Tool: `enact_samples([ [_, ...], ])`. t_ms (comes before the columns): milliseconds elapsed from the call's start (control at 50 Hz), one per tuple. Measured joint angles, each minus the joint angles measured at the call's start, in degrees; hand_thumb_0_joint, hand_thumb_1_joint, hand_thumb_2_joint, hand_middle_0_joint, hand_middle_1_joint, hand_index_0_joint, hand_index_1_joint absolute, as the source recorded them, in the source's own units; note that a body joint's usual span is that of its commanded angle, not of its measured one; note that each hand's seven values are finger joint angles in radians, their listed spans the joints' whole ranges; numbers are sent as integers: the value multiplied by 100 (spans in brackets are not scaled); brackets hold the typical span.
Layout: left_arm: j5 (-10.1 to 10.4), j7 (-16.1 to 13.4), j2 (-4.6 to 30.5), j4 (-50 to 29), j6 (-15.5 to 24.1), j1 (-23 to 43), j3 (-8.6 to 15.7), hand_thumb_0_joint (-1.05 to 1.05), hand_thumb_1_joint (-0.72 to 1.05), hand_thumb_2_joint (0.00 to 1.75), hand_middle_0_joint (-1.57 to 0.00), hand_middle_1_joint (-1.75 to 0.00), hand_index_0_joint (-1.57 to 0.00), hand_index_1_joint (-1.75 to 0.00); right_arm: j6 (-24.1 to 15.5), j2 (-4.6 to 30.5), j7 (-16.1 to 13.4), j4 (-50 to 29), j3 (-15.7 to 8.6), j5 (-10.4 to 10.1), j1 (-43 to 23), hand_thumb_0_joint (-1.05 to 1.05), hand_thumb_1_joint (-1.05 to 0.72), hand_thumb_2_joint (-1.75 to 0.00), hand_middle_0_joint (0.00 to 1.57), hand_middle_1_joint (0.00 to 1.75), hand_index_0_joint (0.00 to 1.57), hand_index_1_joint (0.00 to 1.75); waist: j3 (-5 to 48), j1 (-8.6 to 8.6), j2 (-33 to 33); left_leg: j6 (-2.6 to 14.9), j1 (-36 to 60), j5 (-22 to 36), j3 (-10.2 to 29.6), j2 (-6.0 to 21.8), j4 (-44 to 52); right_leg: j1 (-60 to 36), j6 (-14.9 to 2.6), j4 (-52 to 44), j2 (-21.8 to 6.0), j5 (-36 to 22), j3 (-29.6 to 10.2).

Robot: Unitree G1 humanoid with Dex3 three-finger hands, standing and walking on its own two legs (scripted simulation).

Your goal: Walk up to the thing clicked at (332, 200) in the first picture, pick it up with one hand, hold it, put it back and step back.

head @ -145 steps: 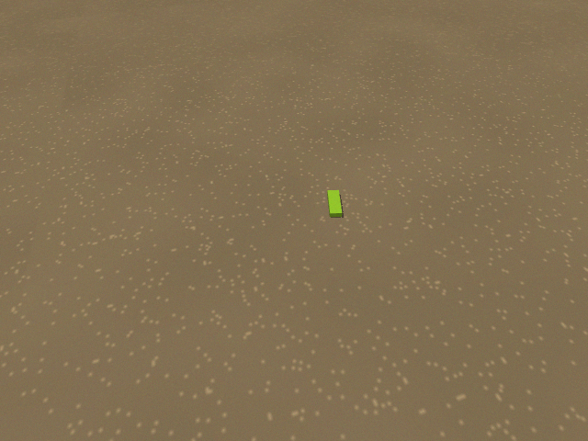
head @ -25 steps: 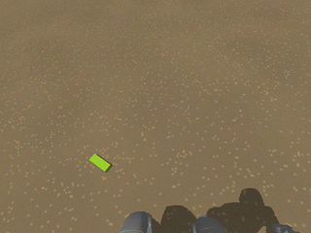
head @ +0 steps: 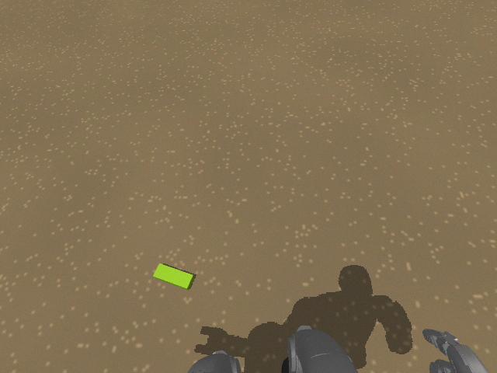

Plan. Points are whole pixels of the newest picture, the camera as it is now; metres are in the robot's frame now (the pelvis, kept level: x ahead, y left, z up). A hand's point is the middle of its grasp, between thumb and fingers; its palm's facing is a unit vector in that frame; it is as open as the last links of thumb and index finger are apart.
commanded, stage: walk up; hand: left
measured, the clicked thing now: (173, 276) +0.52 +0.32 -0.72
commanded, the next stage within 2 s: none
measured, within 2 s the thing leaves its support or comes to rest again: neither
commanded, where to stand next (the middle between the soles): +0.05 +0.22 m, yaw -24 degrees
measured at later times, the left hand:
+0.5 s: hand out of the picture +0.07 +0.58 -0.13, palm faces -0.17 -0.75 -0.65, open 7.4 cm
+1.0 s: hand out of the picture +0.15 +0.46 -0.12, palm faces -0.48 -0.80 -0.35, open 7.4 cm
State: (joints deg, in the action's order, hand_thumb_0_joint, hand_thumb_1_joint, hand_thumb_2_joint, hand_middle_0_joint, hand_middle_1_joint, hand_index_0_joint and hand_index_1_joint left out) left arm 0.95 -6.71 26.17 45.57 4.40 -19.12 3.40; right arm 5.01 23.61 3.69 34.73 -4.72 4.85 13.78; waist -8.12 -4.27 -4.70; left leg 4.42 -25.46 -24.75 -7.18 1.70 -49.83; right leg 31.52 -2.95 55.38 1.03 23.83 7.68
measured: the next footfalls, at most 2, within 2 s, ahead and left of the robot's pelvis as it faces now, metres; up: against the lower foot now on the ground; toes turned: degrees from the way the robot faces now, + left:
right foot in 0.02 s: +0.09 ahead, -0.07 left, +0.00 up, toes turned -6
left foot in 0.36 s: +0.01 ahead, +0.37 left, +0.00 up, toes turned -8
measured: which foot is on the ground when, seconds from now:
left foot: down 0.00-0.04, up 0.06-0.34, down 0.36-1.00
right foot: up 0.00-0.00, down 0.02-0.40, up 0.42-1.00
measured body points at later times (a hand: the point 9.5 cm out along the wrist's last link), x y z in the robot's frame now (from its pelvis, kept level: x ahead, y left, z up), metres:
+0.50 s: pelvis -0.07 +0.26 -0.02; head -0.04 +0.23 +0.42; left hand +0.08 +0.62 -0.09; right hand -0.05 -0.08 -0.14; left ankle -0.03 +0.38 -0.70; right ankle -0.01 +0.05 -0.64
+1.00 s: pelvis -0.06 +0.27 +0.03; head -0.02 +0.27 +0.48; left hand +0.17 +0.50 -0.09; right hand -0.21 -0.03 -0.06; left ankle -0.03 +0.38 -0.70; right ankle -0.07 +0.12 -0.68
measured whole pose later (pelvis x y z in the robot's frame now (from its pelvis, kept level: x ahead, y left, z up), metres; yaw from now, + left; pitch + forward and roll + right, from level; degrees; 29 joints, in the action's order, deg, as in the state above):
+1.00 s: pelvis -0.06 +0.27 +0.03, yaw -24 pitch -2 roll +0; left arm -0.6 1.4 23.4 51.9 0.4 -10.1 2.4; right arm -2.0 24.4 0.8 50.2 -3.2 1.7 21.4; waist -6.3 -4.8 2.5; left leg -0.1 -9.9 -19.0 -15.2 7.1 -31.9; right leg 23.3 -1.3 43.9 -1.8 17.8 -0.5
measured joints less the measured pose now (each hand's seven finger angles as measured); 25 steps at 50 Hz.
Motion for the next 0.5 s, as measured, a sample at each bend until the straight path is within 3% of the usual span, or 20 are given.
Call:
enact_samples([
  [20, -24, 2, -27, -113, 57, -82, -18, 1, 90, 90, -21, -30, -20, -30, 45, 31, 1, -10, -7, -8, 58, 1, -90, -90, 20, 30, 21, 30, 36, -1, -26, 21, -82, -18, -80, -36, -142, -294, -41, -663, 18, -389, -6],
  [40, -77, -10, -52, -223, 110, -139, -13, 1, 90, 90, -21, -30, -20, -30, 79, 71, -1, -5, -19, -29, 77, 1, -90, -90, 20, 30, 21, 30, 17, 62, -83, -91, -232, -38, -55, -44, -464, -402, -120, -901, 69, -423, -82],
  [100, -168, -66, -125, -413, 60, -112, -59, 1, 89, 90, -21, -30, -21, -30, 233, 127, -70, 104, -58, -62, 57, 1, -90, -90, 20, 30, 21, 30, -162, 184, -299, -443, -831, -598, 528, -135, -2153, -317, -74, -581, 72, -370, -196],
  [140, -167, -102, -182, -428, 11, -47, -79, 1, 89, 90, -21, -30, -21, -30, 315, 166, -54, 186, -77, -76, 48, 1, -90, -90, 20, 30, 21, 30, -169, 256, -344, -516, -1147, -434, 791, -51, -3026, -324, -15, -583, -50, -436, -335],
  [180, -207, -99, -221, -440, -15, -49, -79, 1, 89, 90, -22, -30, -21, -30, 334, 228, 10, 207, -98, -88, -6, 1, -90, -90, 20, 30, 21, 30, -137, 295, -334, -526, -1278, -159, 1003, 117, -3283, -266, 104, -613, -202, -533, -553],
  [260, -315, -20, -149, -403, -29, -108, -55, 1, 89, 90, -22, -30, -21, -30, 294, 382, 124, 146, -163, -115, -100, 1, -90, -90, 20, 30, 21, 30, 2, 361, -240, -503, -1013, 38, 1223, 453, -2798, 57, 257, -516, -472, -646, -1116],
  [360, -368, 26, 93, -298, -49, -58, 6, 1, 89, 90, -22, -30, -21, -30, 256, 648, 134, 175, -300, -162, -206, 1, -90, -90, 20, 30, 21, 30, 143, 437, -179, -402, -150, -745, 1015, 463, -1116, 601, 438, -355, -728, -800, -1819],
  [380, -355, 24, 158, -249, -81, 5, 29, 1, 89, 90, -22, -30, -21, -30, 202, 663, 117, 227, -339, -169, -215, 1, -90, -90, 20, 30, 21, 30, 107, 458, -89, -596, -36, -933, 877, 343, -957, 683, 447, -305, -814, -817, -2019],
  [420, -312, -46, 220, 6, -207, 138, 113, 1, 89, 90, -22, -30, -21, -30, 112, 583, 77, 340, -307, -167, -171, 1, -90, -90, 20, 30, 21, 30, 10, 513, 45, -680, -26, -969, 582, 224, -1201, 802, 243, 204, -619, -86, -2434],
  [460, -271, -116, 210, 313, -302, 219, 148, 1, 89, 90, -21, -30, -21, -30, 95, 426, 44, 537, -196, -185, -116, 1, -90, -90, 20, 30, 21, 30, 33, 399, -56, -590, -15, -894, 551, 312, -1222, 912, 177, 1136, -234, 257, -2115],
  [500, -178, -69, 279, 519, -301, 231, 192, 1, 89, 90, -21, -30, -20, -30, 55, 128, -25, 741, -62, -199, -70, 1, -90, -90, 20, 30, 21, 30, 61, 313, 97, -514, 109, -683, 402, 303, -906, 941, 167, 1707, -10, 118, -1735],
])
